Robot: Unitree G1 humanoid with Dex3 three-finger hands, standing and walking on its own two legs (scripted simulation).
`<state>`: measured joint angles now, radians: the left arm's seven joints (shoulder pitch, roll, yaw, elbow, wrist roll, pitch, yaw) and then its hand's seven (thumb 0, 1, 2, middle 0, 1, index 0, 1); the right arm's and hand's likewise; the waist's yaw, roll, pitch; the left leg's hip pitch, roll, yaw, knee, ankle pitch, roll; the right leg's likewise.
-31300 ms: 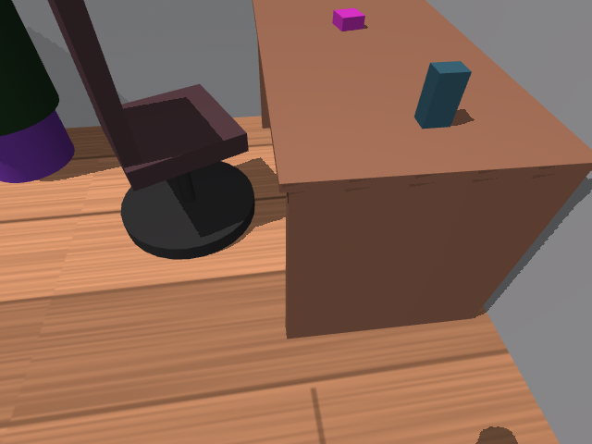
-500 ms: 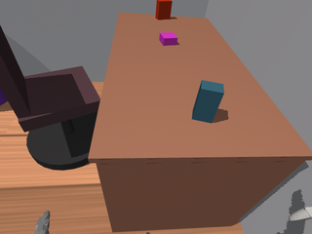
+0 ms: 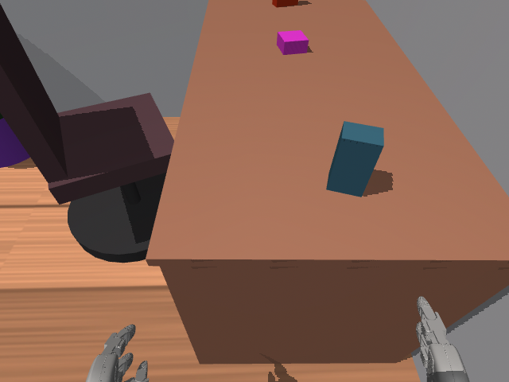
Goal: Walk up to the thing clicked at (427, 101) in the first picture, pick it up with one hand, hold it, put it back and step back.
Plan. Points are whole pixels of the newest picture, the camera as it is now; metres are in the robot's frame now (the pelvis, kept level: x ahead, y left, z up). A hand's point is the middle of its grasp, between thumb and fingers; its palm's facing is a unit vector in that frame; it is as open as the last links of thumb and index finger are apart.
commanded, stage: home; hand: right
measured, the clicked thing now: (353, 160) +0.53 -0.21 +0.04
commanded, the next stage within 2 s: none
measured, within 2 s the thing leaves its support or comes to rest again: neither
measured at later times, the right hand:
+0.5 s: hand (350, 351) +0.21 -0.17 -0.11, palm faces +0.07 +0.97 -0.24, open 17.5 cm
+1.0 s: hand out of the picture +0.08 -0.27 -0.14, palm faces -0.05 +0.91 -0.41, open 17.5 cm
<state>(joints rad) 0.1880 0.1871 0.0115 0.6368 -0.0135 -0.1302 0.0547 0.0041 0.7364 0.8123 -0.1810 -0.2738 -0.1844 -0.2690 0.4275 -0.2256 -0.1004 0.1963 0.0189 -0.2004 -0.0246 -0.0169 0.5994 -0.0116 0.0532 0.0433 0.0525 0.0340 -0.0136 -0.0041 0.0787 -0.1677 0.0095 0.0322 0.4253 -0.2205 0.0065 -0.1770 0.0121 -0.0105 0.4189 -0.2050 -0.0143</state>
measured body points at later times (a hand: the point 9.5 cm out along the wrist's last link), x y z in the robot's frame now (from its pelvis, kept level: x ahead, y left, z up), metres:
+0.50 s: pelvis +0.03 +0.01 -0.01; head +0.05 +0.01 +0.44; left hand +0.16 +0.25 -0.12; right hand +0.21 -0.22 -0.09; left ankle +0.01 +0.12 -0.74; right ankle +0.02 -0.11 -0.74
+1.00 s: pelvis +0.00 +0.00 +0.00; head -0.01 +0.01 +0.45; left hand +0.08 +0.31 -0.13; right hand +0.09 -0.32 -0.11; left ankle +0.01 +0.11 -0.74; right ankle +0.01 -0.11 -0.74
